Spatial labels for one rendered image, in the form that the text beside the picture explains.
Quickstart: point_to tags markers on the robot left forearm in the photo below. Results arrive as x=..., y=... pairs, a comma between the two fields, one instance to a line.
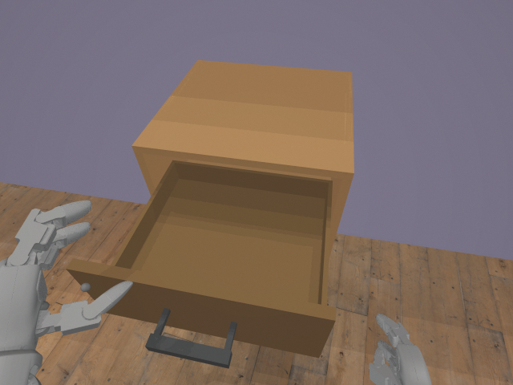
x=19, y=367

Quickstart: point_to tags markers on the left robot hand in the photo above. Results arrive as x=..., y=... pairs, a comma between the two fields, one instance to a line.
x=23, y=288

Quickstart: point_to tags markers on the right robot hand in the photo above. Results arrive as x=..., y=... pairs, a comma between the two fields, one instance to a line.
x=407, y=365

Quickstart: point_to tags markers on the handle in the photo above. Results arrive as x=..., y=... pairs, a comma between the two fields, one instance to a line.
x=190, y=350

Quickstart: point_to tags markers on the drawer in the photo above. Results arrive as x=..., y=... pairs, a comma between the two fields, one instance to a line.
x=217, y=245

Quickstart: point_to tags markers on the cabinet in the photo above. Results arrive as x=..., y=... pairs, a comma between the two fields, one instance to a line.
x=286, y=120

